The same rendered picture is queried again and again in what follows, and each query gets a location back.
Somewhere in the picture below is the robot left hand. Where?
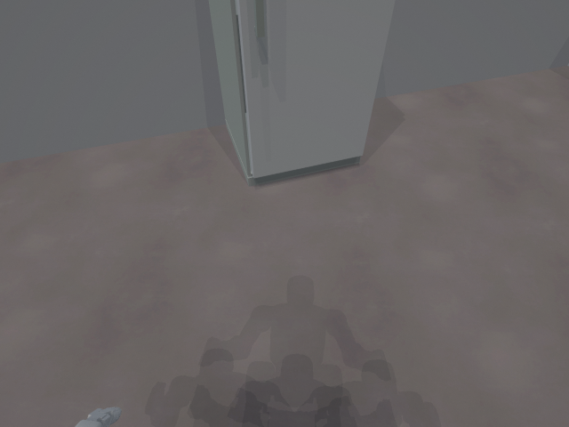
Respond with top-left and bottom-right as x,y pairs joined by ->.
75,407 -> 122,427

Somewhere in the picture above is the fridge door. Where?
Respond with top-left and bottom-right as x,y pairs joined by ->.
236,0 -> 396,178

